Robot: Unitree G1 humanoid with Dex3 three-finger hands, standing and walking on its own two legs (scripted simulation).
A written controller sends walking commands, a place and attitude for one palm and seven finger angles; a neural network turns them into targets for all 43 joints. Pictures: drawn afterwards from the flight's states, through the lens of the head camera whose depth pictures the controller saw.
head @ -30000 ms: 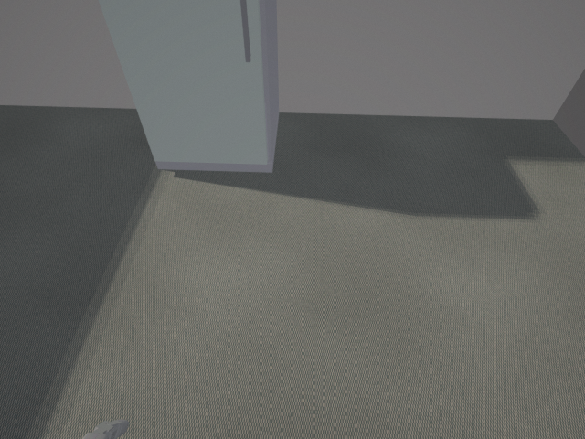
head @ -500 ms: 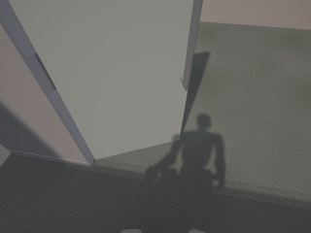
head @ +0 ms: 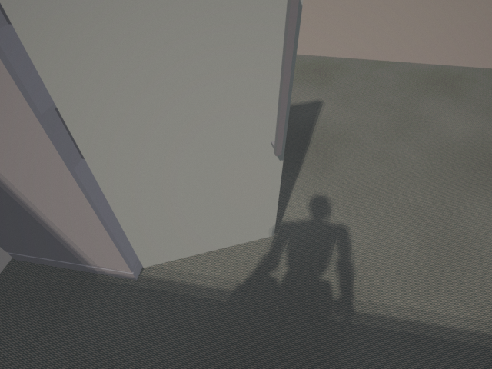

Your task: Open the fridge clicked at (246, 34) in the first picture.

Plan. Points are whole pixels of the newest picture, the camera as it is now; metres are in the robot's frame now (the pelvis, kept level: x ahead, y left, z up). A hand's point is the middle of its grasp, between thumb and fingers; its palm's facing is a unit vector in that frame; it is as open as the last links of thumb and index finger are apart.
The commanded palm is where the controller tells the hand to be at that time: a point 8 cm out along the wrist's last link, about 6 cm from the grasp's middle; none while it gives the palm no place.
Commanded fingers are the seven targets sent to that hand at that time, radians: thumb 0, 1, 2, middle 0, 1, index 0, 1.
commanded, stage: let the arm hang, fingers relaxed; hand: right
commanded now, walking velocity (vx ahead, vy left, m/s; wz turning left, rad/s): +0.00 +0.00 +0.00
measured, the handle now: (281, 81) +0.76 -0.04 +0.10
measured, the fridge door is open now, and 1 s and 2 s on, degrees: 65 65 65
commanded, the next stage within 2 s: look to check the result in 0.28 s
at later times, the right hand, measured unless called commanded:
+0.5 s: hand out of the picture +0.00 -0.18 -0.18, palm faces +0.00 +0.99 -0.16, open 7.4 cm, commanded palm none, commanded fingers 0.00 -0.90 -0.90 0.20 0.30 0.20 0.30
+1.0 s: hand out of the picture +0.02 -0.18 -0.18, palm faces -0.02 +0.98 -0.17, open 7.3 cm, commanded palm none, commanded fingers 0.00 -0.90 -0.90 0.20 0.30 0.20 0.30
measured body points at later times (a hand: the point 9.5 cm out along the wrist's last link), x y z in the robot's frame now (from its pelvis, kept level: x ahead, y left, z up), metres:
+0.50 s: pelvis +0.00 -0.01 +0.00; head +0.02 -0.02 +0.45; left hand -0.01 +0.20 -0.16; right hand +0.00 -0.23 -0.17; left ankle +0.04 +0.11 -0.74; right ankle -0.01 -0.08 -0.74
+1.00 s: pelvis +0.01 -0.01 +0.00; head +0.03 -0.02 +0.45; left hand +0.00 +0.21 -0.16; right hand +0.02 -0.23 -0.17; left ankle +0.04 +0.11 -0.74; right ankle -0.01 -0.08 -0.74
